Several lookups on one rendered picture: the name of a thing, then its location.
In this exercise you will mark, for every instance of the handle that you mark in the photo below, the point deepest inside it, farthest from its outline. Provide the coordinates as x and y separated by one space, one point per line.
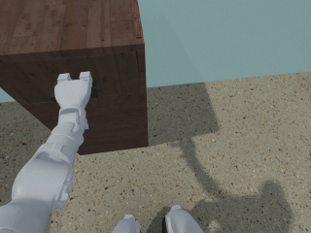
93 94

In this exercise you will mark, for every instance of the robot left shin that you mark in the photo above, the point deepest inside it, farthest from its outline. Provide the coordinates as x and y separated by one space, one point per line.
128 216

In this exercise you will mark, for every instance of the right robot thigh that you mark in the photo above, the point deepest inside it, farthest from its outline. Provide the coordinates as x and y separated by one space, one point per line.
180 221

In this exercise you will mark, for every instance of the left robot hand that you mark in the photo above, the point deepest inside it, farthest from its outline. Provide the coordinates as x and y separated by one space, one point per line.
73 92

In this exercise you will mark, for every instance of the left robot forearm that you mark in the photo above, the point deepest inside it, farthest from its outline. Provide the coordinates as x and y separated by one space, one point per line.
64 141

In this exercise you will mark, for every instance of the robot left upper arm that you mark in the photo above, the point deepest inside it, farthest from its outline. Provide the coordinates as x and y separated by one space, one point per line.
43 187

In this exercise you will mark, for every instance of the drawer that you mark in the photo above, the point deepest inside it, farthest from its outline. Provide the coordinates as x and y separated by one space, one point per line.
33 80

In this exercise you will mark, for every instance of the cabinet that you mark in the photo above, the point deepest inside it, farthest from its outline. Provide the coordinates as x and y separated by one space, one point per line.
46 29

